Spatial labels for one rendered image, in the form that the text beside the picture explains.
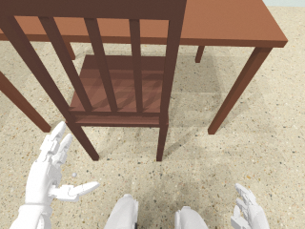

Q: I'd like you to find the robot left thigh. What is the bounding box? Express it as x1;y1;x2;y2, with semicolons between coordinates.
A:
104;198;139;229

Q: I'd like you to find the left robot forearm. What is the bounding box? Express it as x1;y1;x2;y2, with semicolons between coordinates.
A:
10;203;53;229

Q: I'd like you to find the table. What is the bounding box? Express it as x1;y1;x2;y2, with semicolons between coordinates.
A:
0;0;289;135

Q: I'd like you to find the robot right thigh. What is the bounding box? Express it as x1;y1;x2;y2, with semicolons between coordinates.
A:
174;209;209;229

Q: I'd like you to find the robot thigh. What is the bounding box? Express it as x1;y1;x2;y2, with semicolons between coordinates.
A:
174;209;209;229
104;198;139;229

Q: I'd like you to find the robot right hand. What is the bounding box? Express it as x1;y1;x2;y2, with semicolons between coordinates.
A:
231;183;270;229

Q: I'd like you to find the chair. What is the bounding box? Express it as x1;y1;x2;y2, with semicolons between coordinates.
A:
0;0;187;162

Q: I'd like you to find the robot left hand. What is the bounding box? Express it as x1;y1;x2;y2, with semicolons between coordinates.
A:
25;121;100;206

